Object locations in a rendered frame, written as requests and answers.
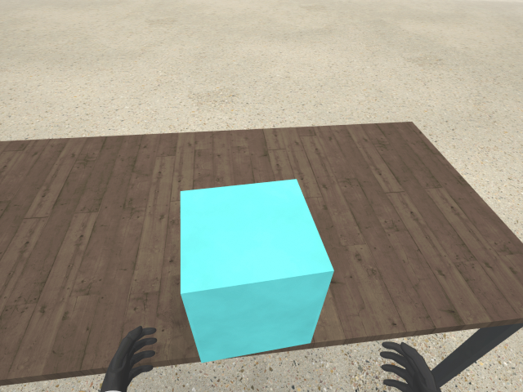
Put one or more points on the carton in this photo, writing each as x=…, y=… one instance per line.
x=254, y=270

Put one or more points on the robot left hand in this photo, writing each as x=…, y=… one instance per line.
x=120, y=372

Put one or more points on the table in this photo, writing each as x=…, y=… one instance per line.
x=90, y=242

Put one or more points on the robot right hand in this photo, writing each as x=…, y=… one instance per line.
x=416, y=373

